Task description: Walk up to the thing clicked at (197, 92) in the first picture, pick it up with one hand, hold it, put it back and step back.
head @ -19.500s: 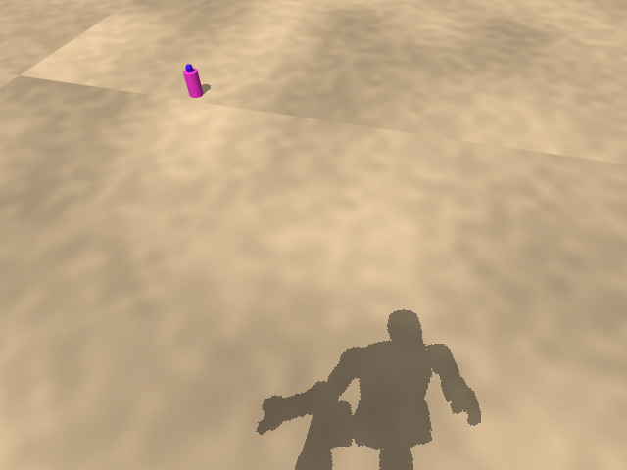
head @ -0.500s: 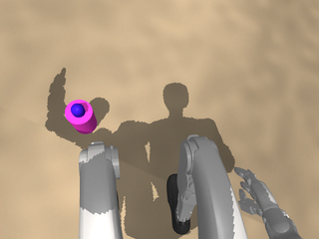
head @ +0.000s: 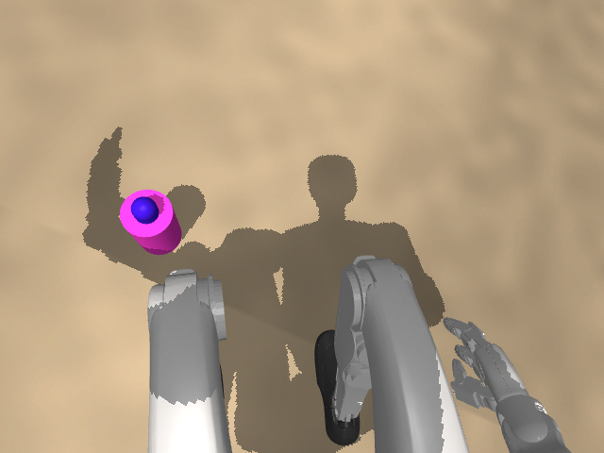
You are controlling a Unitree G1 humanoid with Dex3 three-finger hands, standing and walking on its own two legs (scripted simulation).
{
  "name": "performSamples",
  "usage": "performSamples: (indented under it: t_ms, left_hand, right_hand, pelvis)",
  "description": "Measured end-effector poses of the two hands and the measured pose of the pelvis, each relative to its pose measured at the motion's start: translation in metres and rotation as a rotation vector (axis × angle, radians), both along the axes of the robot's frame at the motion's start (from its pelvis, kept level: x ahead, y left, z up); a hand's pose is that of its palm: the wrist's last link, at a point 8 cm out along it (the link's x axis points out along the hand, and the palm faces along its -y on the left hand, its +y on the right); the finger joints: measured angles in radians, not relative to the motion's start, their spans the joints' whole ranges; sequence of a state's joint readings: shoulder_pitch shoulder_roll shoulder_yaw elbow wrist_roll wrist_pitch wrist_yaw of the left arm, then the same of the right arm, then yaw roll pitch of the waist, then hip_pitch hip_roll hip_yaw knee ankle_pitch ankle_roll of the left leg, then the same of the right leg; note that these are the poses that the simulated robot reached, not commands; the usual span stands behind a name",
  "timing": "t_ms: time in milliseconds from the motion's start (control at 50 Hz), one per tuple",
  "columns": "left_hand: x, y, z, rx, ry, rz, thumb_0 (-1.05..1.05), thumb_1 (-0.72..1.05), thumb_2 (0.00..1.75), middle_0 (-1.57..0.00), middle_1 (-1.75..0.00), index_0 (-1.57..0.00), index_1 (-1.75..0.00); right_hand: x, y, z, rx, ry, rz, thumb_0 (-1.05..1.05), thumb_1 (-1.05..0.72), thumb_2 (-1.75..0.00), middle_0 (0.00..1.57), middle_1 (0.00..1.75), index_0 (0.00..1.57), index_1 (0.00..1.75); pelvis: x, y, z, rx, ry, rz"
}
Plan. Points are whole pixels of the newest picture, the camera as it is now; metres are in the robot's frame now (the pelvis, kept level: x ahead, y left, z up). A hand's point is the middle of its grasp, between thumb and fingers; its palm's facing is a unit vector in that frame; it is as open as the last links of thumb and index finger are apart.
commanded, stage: go down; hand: left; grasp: from the side
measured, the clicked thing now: (152, 222) +0.44 +0.22 -0.27
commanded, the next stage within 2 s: approach in 1.34 s
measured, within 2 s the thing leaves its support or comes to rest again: neither
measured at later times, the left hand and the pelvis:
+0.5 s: hand out of the picture +0.36 +0.39 +0.03, palm faces +0.05 -1.00 -0.06, open 17.5 cm; pelvis +0.00 +0.00 +0.00, yaw +0 degrees
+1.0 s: hand out of the picture +0.37 +0.39 +0.03, palm faces +0.04 -1.00 -0.07, open 17.4 cm; pelvis +0.00 +0.00 +0.01, yaw +0 degrees
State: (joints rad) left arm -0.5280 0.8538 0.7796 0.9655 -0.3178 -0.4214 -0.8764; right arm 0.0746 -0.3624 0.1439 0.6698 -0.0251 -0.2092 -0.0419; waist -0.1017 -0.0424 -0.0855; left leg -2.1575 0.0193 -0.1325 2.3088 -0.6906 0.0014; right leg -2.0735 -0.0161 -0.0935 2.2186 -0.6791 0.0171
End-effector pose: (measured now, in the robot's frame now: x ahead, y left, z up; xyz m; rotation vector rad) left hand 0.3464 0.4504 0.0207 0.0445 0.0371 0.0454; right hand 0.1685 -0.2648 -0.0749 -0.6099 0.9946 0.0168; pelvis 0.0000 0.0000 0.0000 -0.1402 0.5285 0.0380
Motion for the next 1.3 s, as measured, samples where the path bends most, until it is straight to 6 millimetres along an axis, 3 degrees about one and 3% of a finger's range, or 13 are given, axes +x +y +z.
performSamples:
  t_ms: [220, 520, 680, 820, 1020, 1160, 1300]
  left_hand:
    - [-0.015, 0.002, -0.003, -0.003, 0.019, 0.018, -0.01, -0.61, 0.07, -0.06, -0.15, -0.08, -0.12]
    - [-0.007, -0.002, 0.01, 0.019, 0.017, 0.007, -0.01, -0.61, 0.08, -0.06, -0.17, -0.09, -0.14]
    - [-0.013, 0.001, 0.002, 0.02, 0.041, 0.019, -0.01, -0.61, 0.08, -0.06, -0.18, -0.09, -0.15]
    - [-0.006, -0.008, -0.005, 0.021, 0.026, -0.014, -0.01, -0.61, 0.09, -0.05, -0.19, -0.09, -0.16]
    - [-0.005, -0.003, 0.011, 0.023, 0.018, 0.007, -0.01, -0.61, 0.09, -0.06, -0.19, -0.09, -0.16]
    - [-0.014, 0.0, 0.0, 0.032, 0.059, 0.01, -0.01, -0.61, 0.09, -0.06, -0.2, -0.1, -0.16]
    - [-0.005, -0.012, -0.001, 0.026, 0.015, -0.017, -0.01, -0.61, 0.1, -0.05, -0.2, -0.09, -0.17]
  right_hand:
    - [0.003, 0.0, -0.004, 0.011, 0.017, 0.016, 0.01, -0.87, -0.88, 0.2, 0.3, 0.21, 0.3]
    - [0.005, 0.002, 0.002, 0.022, -0.023, 0.0, 0.01, -0.87, -0.88, 0.2, 0.3, 0.21, 0.3]
    - [-0.001, -0.001, -0.005, 0.023, 0.023, 0.007, 0.01, -0.87, -0.88, 0.2, 0.3, 0.21, 0.3]
    - [0.0, -0.001, -0.004, 0.005, 0.022, 0.005, 0.01, -0.86, -0.88, 0.2, 0.3, 0.21, 0.3]
    - [0.002, 0.0, 0.002, 0.021, -0.014, -0.019, 0.01, -0.86, -0.88, 0.2, 0.3, 0.21, 0.3]
    - [0.001, 0.0, -0.004, 0.02, 0.023, 0.004, 0.01, -0.86, -0.88, 0.2, 0.3, 0.21, 0.3]
    - [0.003, 0.0, -0.004, 0.01, 0.014, 0.007, 0.01, -0.86, -0.88, 0.2, 0.3, 0.21, 0.3]
  pelvis:
    - [0.0, 0.0, 0.002, 0.006, 0.003, 0.001]
    - [-0.002, -0.001, 0.004, 0.008, 0.0, 0.001]
    - [-0.001, -0.002, 0.004, 0.012, 0.007, 0.0]
    - [0.0, -0.002, 0.001, 0.008, -0.001, 0.003]
    - [0.0, 0.0, 0.006, 0.008, 0.008, 0.0]
    - [-0.001, -0.001, 0.005, 0.012, 0.008, 0.001]
    - [-0.001, -0.001, 0.003, 0.01, -0.001, 0.005]
